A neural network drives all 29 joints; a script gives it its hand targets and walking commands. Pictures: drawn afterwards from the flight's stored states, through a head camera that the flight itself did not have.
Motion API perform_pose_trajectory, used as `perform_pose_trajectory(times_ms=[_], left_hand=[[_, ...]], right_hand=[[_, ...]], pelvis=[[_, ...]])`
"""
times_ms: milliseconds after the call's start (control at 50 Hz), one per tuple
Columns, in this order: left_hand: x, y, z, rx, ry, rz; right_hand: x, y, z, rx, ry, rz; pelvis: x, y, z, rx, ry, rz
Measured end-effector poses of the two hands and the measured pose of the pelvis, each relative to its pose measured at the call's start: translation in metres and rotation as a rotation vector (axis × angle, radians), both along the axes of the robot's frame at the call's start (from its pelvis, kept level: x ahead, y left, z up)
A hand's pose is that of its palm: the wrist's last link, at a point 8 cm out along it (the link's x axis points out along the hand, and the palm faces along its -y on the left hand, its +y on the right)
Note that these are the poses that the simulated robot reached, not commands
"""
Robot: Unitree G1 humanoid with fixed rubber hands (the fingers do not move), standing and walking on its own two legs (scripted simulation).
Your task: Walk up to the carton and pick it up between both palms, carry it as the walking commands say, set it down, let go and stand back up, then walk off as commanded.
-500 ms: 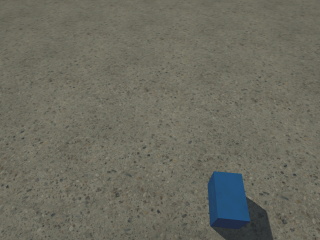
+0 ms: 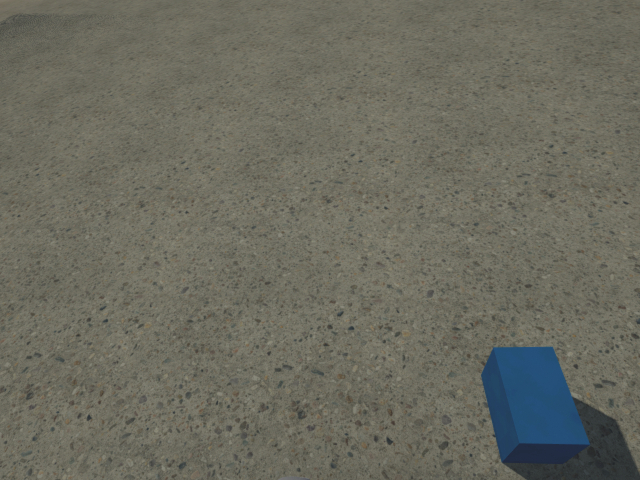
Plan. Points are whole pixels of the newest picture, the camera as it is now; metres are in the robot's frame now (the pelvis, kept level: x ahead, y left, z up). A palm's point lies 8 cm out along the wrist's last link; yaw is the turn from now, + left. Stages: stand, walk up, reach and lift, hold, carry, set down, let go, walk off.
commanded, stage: walk off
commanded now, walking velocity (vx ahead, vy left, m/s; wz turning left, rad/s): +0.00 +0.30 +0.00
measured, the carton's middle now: (527, 404) +0.46 -0.45 -0.68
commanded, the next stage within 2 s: stand in 1.56 s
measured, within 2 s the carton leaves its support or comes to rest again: neither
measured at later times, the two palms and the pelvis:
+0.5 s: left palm out of the picture +0.04 +0.46 -0.14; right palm out of the picture +0.06 -0.07 -0.12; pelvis +0.00 +0.18 -0.01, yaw -1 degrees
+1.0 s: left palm out of the picture -0.05 +0.63 -0.12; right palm out of the picture +0.10 +0.09 -0.13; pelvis -0.01 +0.34 +0.00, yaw +1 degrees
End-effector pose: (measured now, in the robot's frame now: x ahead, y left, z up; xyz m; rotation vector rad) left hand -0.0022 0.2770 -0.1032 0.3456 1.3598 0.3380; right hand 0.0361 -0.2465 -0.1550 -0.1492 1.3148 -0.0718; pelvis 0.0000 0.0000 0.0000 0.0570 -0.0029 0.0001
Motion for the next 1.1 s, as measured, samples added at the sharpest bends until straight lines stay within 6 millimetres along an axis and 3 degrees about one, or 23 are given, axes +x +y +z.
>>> perform_pose_trajectory(times_ms=[80,140,240,280,360,440,540,600,680,760,860,940,1020,1100], left_hand=[[-0.019,0.032,0.007,0.016,0.030,0.026],[-0.029,0.058,0.003,0.010,0.045,0.047],[-0.036,0.113,-0.020,-0.024,0.063,0.077],[-0.035,0.137,-0.034,-0.041,0.072,0.067],[-0.008,0.159,-0.041,-0.080,0.053,0.039],[0.026,0.175,-0.039,-0.096,-0.017,-0.014],[0.056,0.184,-0.035,-0.099,-0.079,-0.059],[0.063,0.187,-0.033,-0.086,-0.107,-0.072],[0.039,0.208,-0.022,-0.051,-0.082,-0.045],[0.001,0.239,-0.006,-0.025,-0.006,0.007],[-0.027,0.280,0.003,-0.002,0.038,0.042],[-0.040,0.317,-0.004,-0.013,0.056,0.072],[-0.045,0.365,-0.025,-0.039,0.067,0.090],[-0.033,0.401,-0.042,-0.071,0.079,0.067]], right_hand=[[0.012,0.016,0.006,-0.011,-0.009,0.009],[0.029,0.041,0.011,-0.010,-0.033,0.037],[0.065,0.091,0.021,-0.059,-0.108,0.091],[0.069,0.109,0.023,-0.091,-0.130,0.097],[0.054,0.136,0.039,-0.128,-0.132,0.066],[0.037,0.157,0.040,-0.145,-0.121,0.019],[0.019,0.191,0.020,-0.107,-0.102,-0.020],[0.004,0.213,-0.001,-0.053,-0.062,-0.038],[-0.010,0.239,-0.011,-0.004,0.003,-0.020],[-0.003,0.252,-0.001,0.005,-0.001,-0.007],[0.012,0.272,0.007,-0.006,-0.018,0.008],[0.038,0.308,0.014,-0.009,-0.061,0.053],[0.065,0.349,0.022,-0.060,-0.125,0.093],[0.059,0.382,0.033,-0.103,-0.149,0.084]], pelvis=[[-0.001,0.025,0.003,0.014,0.004,0.006],[-0.001,0.047,0.003,0.011,0.005,0.009],[0.000,0.097,-0.007,-0.024,0.019,0.010],[0.000,0.118,-0.014,-0.034,0.019,0.009],[-0.002,0.144,-0.007,-0.064,0.020,-0.004],[-0.002,0.167,-0.004,-0.065,0.019,-0.009],[-0.001,0.194,-0.009,-0.046,0.012,-0.017],[0.000,0.209,-0.015,-0.021,0.008,-0.023],[0.000,0.227,-0.013,-0.025,0.003,-0.010],[-0.001,0.247,-0.001,-0.009,0.001,-0.001],[-0.004,0.278,0.003,0.010,0.005,0.006],[-0.006,0.310,0.001,0.000,0.009,0.009],[-0.006,0.353,-0.009,-0.032,0.021,0.010],[-0.009,0.386,-0.011,-0.055,0.019,0.000]])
